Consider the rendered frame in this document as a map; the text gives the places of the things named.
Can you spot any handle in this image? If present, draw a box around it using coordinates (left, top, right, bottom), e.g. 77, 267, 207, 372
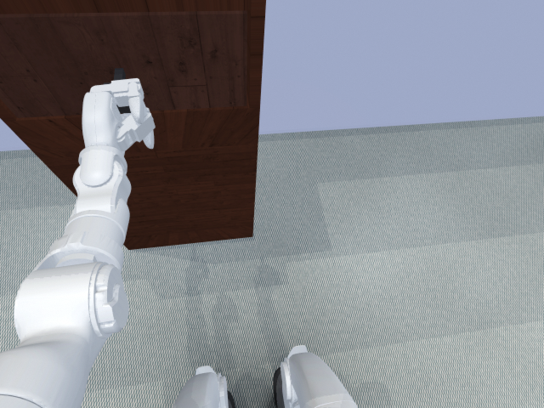
104, 68, 131, 114

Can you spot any right robot thigh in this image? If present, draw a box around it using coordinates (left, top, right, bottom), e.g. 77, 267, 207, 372
280, 352, 358, 408

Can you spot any robot left forearm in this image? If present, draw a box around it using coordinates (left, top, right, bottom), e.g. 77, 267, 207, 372
14, 145, 131, 339

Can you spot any drawer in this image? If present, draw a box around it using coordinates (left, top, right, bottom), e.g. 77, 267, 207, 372
0, 10, 247, 118

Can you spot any cabinet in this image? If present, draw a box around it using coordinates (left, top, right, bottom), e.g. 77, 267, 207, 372
0, 0, 266, 250

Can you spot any robot left hand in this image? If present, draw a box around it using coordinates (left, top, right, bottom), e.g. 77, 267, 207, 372
82, 78, 156, 156

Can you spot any robot left upper arm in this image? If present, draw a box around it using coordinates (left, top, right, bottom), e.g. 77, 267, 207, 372
0, 262, 129, 408

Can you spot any right robot shin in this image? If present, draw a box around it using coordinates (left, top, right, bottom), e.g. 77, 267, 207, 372
282, 345, 308, 408

